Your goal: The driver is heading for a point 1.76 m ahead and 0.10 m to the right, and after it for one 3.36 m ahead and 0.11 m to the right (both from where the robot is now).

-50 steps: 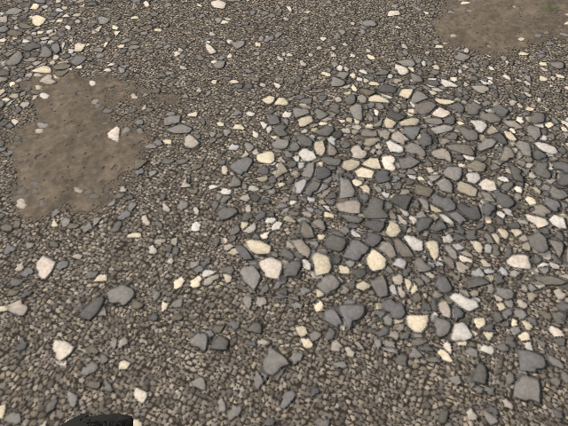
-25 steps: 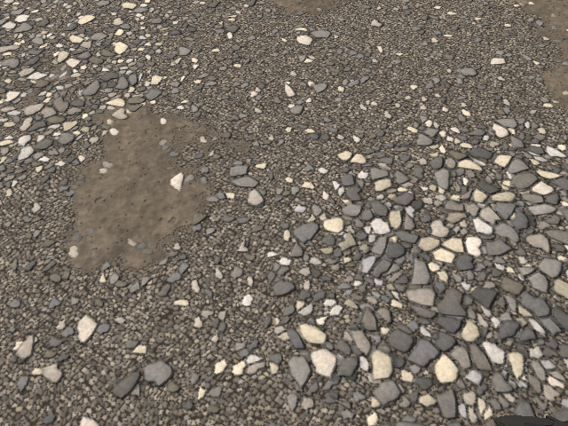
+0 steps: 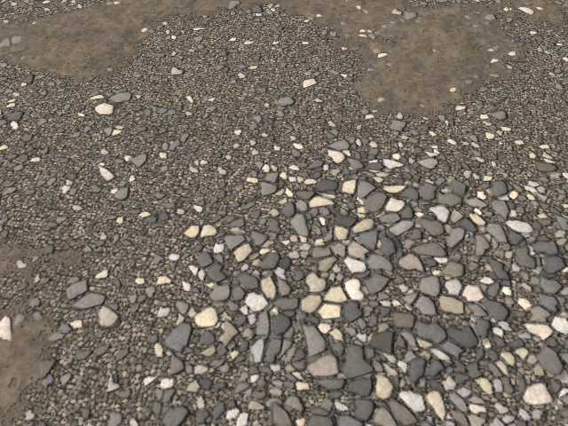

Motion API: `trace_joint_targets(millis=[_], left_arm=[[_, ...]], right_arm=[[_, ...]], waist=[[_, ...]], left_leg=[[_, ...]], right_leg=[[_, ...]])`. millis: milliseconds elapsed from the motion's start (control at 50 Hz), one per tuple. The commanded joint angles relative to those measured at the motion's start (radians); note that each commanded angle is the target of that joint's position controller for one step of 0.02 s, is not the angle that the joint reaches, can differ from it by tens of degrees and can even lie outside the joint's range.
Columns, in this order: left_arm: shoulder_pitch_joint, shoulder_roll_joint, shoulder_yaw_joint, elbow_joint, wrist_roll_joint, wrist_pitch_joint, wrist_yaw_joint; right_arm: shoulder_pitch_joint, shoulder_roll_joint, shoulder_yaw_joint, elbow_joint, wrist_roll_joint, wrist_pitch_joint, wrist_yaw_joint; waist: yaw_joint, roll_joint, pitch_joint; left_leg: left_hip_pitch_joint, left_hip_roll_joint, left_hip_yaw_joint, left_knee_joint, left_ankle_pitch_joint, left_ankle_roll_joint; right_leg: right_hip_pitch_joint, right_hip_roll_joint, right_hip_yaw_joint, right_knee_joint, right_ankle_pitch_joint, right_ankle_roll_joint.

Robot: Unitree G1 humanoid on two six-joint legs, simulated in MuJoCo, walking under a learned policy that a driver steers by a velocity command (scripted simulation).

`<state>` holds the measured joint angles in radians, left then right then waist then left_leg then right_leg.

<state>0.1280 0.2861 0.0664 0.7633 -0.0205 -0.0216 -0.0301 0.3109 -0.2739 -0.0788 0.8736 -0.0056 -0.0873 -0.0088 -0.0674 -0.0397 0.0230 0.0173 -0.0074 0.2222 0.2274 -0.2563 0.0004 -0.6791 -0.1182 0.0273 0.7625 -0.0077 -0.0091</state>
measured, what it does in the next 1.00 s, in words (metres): walks ahead: right foot, then left foot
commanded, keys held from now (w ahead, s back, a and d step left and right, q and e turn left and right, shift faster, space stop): w+e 0.22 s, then w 0.30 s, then w+q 0.48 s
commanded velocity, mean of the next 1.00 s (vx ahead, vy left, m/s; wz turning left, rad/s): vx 0.50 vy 0.00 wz -0.09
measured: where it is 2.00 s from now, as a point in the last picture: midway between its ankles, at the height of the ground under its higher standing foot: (286, 208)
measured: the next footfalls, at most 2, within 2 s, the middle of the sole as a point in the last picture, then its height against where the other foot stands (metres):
right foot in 0.14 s outside the picture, level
left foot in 0.66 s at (278, 387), level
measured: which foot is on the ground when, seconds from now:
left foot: down 0.00-0.14, up 0.16-0.64, down 0.66-1.00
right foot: up 0.00-0.12, down 0.14-0.68, up 0.70-1.00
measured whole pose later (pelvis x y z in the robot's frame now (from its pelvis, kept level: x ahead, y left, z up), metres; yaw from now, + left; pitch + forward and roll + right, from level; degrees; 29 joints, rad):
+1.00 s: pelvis +0.56 -0.06 +0.01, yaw -2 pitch +2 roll +0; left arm 0.08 0.28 0.05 0.69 0.01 -0.09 0.00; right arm 0.34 -0.27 -0.06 0.81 0.02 -0.06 0.00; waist -0.07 -0.03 0.03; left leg -0.15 -0.11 -0.12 0.32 -0.19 0.08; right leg -0.64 -0.07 0.11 0.68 -0.05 0.06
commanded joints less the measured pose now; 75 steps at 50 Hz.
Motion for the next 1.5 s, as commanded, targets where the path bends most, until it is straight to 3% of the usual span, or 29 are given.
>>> trace_joint_targets(millis=[20, 80, 120, 140, 160, 180, 200, 240, 280, 440, 560, 620, 660, 680, 700, 720, 740, 780, 860, 980, 1080, 1140, 1160, 1180, 1200, 1220, 1280, 1360, 1500], left_arm=[[-0.103, 0.037, 0.001, -0.102, 0.000, -0.009, -0.018], [-0.090, 0.070, 0.016, -0.128, 0.003, -0.003, -0.028], [0.118, 0.132, 0.057, -0.084, -0.002, 0.001, -0.022], [0.296, 0.212, 0.097, -0.034, -0.005, 0.007, -0.005], [0.292, 0.346, 0.120, -0.032, -0.017, 0.005, 0.008], [0.314, 0.288, 0.095, -0.076, -0.005, -0.015, 0.001], [0.287, 0.219, 0.074, -0.068, 0.006, -0.031, -0.004], [0.159, 0.141, 0.050, -0.082, 0.003, -0.041, 0.000], [0.088, 0.096, 0.032, -0.110, 0.024, -0.043, 0.009], [0.183, 0.140, 0.036, -0.048, 0.011, -0.055, 0.037], [0.259, 0.153, 0.040, 0.012, 0.008, -0.044, 0.038], [0.245, 0.167, 0.046, 0.025, 0.010, -0.034, 0.045], [0.213, 0.162, 0.041, 0.016, 0.016, -0.024, 0.052], [0.224, 0.133, 0.025, -0.007, 0.036, -0.023, 0.059], [0.346, 0.032, -0.004, -0.025, 0.039, -0.046, 0.044], [0.282, 0.096, 0.001, -0.023, 0.022, -0.070, 0.036], [0.175, 0.142, 0.012, -0.058, -0.007, -0.090, 0.026], [0.082, 0.132, 0.012, -0.083, 0.017, -0.107, 0.030], [0.109, 0.099, 0.014, -0.093, 0.037, -0.082, 0.038], [-0.093, 0.050, -0.005, -0.149, 0.029, -0.083, 0.035], [-0.177, 0.084, 0.006, -0.178, 0.012, -0.103, 0.015], [-0.042, 0.125, 0.028, -0.143, 0.013, -0.117, 0.017], [0.077, 0.159, 0.041, -0.124, 0.031, -0.121, 0.023], [0.211, 0.237, 0.060, -0.106, 0.050, -0.118, 0.028], [0.282, 0.235, 0.067, -0.057, 0.026, -0.102, 0.017], [0.239, 0.153, 0.044, -0.069, 0.011, -0.099, 0.014], [0.123, 0.081, 0.016, -0.067, 0.029, -0.087, 0.013], [0.120, 0.105, 0.020, -0.039, 0.017, -0.093, 0.012], [0.210, 0.171, 0.032, 0.021, -0.003, -0.074, 0.018]], right_arm=[[-0.032, -0.179, -0.043, -0.051, 0.017, 0.001, -0.006], [-0.038, -0.214, -0.055, -0.045, 0.032, 0.023, -0.009], [-0.069, -0.224, -0.056, -0.053, 0.042, 0.040, -0.012], [-0.052, -0.193, -0.042, -0.062, 0.026, 0.038, -0.015], [0.031, -0.045, 0.005, -0.122, -0.022, 0.015, -0.005], [-0.040, -0.086, 0.009, -0.134, 0.011, -0.027, 0.007], [-0.149, -0.147, -0.007, -0.163, 0.053, -0.050, 0.016], [-0.155, -0.139, -0.005, -0.146, 0.022, -0.063, 0.006], [-0.113, -0.149, -0.015, -0.125, 0.008, -0.037, 0.008], [-0.286, -0.068, 0.014, -0.161, 0.005, -0.010, 0.020], [-0.389, -0.084, 0.019, -0.196, 0.019, -0.024, 0.049], [-0.330, -0.107, 0.012, -0.189, 0.023, -0.025, 0.062], [-0.120, -0.164, -0.020, -0.127, 0.016, -0.022, 0.056], [0.036, -0.222, -0.035, -0.103, 0.012, -0.017, 0.051], [0.095, -0.296, -0.053, -0.087, 0.018, -0.014, 0.057], [0.097, -0.204, -0.031, -0.087, 0.039, -0.010, 0.058], [0.031, -0.171, -0.020, -0.106, 0.031, -0.008, 0.052], [-0.057, -0.146, -0.011, -0.133, 0.013, -0.002, 0.045], [-0.071, -0.142, -0.008, -0.149, 0.014, 0.001, 0.028], [0.009, -0.179, -0.024, -0.133, 0.030, 0.019, -0.003], [0.075, -0.171, -0.025, -0.121, 0.035, 0.043, -0.012], [0.042, -0.153, -0.022, -0.135, 0.028, 0.050, -0.013], [0.040, -0.104, -0.004, -0.146, 0.018, 0.045, -0.008], [0.126, -0.044, 0.016, -0.162, 0.020, 0.036, -0.008], [0.198, -0.053, 0.023, -0.164, 0.036, 0.027, -0.007], [0.141, -0.140, 0.004, -0.154, 0.043, 0.025, -0.006], [-0.040, -0.136, -0.003, -0.193, 0.016, 0.024, 0.001], [-0.057, -0.073, 0.015, -0.206, 0.014, 0.026, 0.013], [-0.269, -0.058, 0.035, -0.258, 0.020, 0.009, 0.033]], waist=[[0.003, 0.082, 0.068], [0.038, 0.110, 0.037], [0.163, 0.108, -0.083], [0.235, 0.044, -0.177], [0.126, -0.252, -0.231], [0.175, -0.151, -0.398], [0.199, -0.074, -0.270], [0.117, 0.015, -0.128], [0.061, -0.012, -0.099], [0.119, -0.019, -0.010], [0.159, -0.035, 0.043], [0.118, -0.056, 0.010], [0.007, -0.038, -0.134], [-0.044, 0.061, -0.260], [0.023, 0.325, -0.355], [-0.024, 0.254, -0.352], [-0.031, 0.189, -0.205], [0.014, 0.050, -0.073], [0.075, 0.105, -0.055], [0.010, 0.113, -0.015], [-0.007, 0.131, -0.019], [0.076, 0.161, -0.065], [0.129, 0.132, -0.171], [0.138, -0.053, -0.323], [0.124, -0.292, -0.364], [0.141, -0.156, -0.222], [0.107, -0.030, -0.015], [0.074, -0.063, -0.012], [0.141, -0.037, 0.007]], left_leg=[[-0.006, 0.302, -0.065, -0.076, 0.313, 0.147], [0.069, 0.316, -0.027, 0.060, 0.623, 0.118], [0.025, 0.271, 0.024, 0.368, 0.868, 0.077], [-0.176, 0.229, 0.033, 0.647, 0.685, 0.029], [-0.652, 0.042, -0.010, 1.024, -0.207, -0.045], [-0.778, -0.020, -0.274, 1.166, -0.359, -0.037], [-0.872, 0.030, -0.303, 1.169, -0.268, -0.008], [-0.783, 0.114, -0.298, 1.003, -0.121, 0.011], [-0.647, 0.148, -0.299, 0.914, -0.058, 0.002], [-0.617, 0.104, -0.249, 0.451, 0.351, -0.047], [-0.677, 0.075, -0.243, 0.296, 0.325, 0.007], [-0.602, 0.043, -0.213, 0.278, 0.201, 0.063], [-0.294, -0.021, -0.166, 0.260, 0.218, 0.118], [-0.013, 0.123, -0.371, 0.285, 0.266, 0.180], [0.330, 0.330, -0.874, 0.189, 0.062, 0.362], [0.367, 0.336, -1.010, 0.075, -0.141, 0.349], [0.249, 0.310, -0.884, 0.054, -0.139, 0.307], [-0.001, 0.242, -0.716, 0.027, 0.053, 0.281], [-0.167, 0.179, -0.593, -0.024, 0.254, 0.288], [-0.274, 0.099, -0.492, -0.017, 0.232, 0.221], [-0.176, 0.133, -0.605, 0.089, 0.171, 0.197], [-0.157, 0.117, -0.628, 0.220, 0.248, 0.158], [-0.213, 0.073, -0.572, 0.394, 0.256, 0.128], [-0.471, -0.046, -0.447, 0.706, 0.038, 0.062], [-0.700, -0.072, -0.383, 0.934, -0.333, 0.031], [-0.787, -0.017, -0.416, 1.019, -0.287, 0.029], [-0.756, 0.068, -0.357, 0.937, -0.108, 0.024], [-0.684, 0.106, -0.298, 0.764, -0.034, 0.005], [-0.559, 0.071, -0.240, 0.386, 0.264, -0.005]], right_leg=[[-0.001, 0.001, -0.032, -0.081, -0.011, -0.026], [0.080, 0.060, -0.099, -0.112, -0.158, -0.075], [0.371, 0.157, -0.159, -0.178, -0.162, -0.130], [0.676, 0.141, -0.063, -0.204, -0.123, -0.176], [1.007, -0.126, 0.481, -0.280, -0.230, -0.353], [1.088, -0.225, 0.817, -0.459, -0.384, -0.427], [1.024, -0.204, 0.692, -0.487, -0.322, -0.368], [0.749, -0.127, 0.451, -0.474, -0.141, -0.298], [0.583, -0.089, 0.346, -0.515, 0.009, -0.281], [0.502, -0.013, 0.130, -0.586, 0.051, -0.216], [0.685, -0.100, 0.158, -0.535, 0.040, -0.201], [0.768, -0.119, 0.121, -0.449, 0.286, -0.163], [0.732, -0.050, 0.034, -0.186, 0.583, -0.118], [0.545, -0.004, -0.012, 0.097, 0.350, -0.080], [0.116, 0.188, -0.024, 0.453, -0.355, 0.005], [-0.032, 0.168, 0.096, 0.551, -0.531, -0.002], [-0.101, 0.119, 0.101, 0.556, -0.454, -0.015], [-0.046, 0.056, 0.075, 0.424, -0.343, -0.015], [0.064, 0.032, 0.053, 0.236, -0.297, 0.031], [0.152, 0.092, 0.034, -0.144, 0.051, 0.076], [0.214, 0.129, 0.062, -0.283, 0.024, 0.059], [0.399, 0.123, 0.038, -0.357, -0.034, 0.001], [0.605, 0.035, 0.099, -0.328, -0.038, -0.054], [0.956, -0.167, 0.393, -0.323, -0.110, -0.177], [1.052, -0.300, 0.742, -0.424, -0.337, -0.278], [0.949, -0.266, 0.703, -0.464, -0.479, -0.250], [0.646, -0.144, 0.390, -0.525, -0.244, -0.200], [0.545, -0.104, 0.247, -0.596, -0.059, -0.220], [0.538, -0.082, 0.098, -0.606, 0.019, -0.187]])
Over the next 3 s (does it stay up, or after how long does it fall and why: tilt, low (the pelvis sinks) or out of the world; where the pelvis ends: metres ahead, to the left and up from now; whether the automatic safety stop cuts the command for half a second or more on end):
stays up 1.65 -0.08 0.01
